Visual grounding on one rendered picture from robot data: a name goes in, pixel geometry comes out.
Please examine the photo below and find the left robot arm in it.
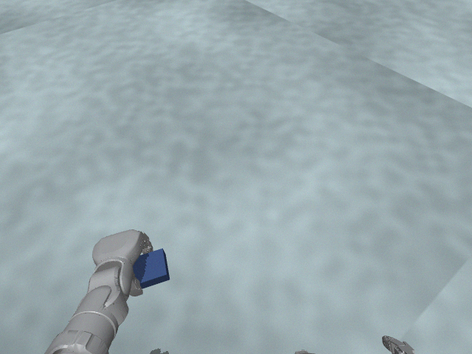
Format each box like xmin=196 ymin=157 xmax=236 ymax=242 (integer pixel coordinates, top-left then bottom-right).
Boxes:
xmin=44 ymin=257 xmax=133 ymax=354

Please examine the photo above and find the left robot hand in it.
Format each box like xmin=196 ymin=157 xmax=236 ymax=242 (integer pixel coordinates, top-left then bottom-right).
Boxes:
xmin=92 ymin=229 xmax=153 ymax=296

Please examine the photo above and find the right robot hand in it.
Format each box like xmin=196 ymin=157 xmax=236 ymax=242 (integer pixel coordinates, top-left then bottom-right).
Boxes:
xmin=382 ymin=336 xmax=415 ymax=354

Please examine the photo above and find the small box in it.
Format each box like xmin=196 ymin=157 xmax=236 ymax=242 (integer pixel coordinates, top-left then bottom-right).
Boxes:
xmin=133 ymin=249 xmax=170 ymax=289

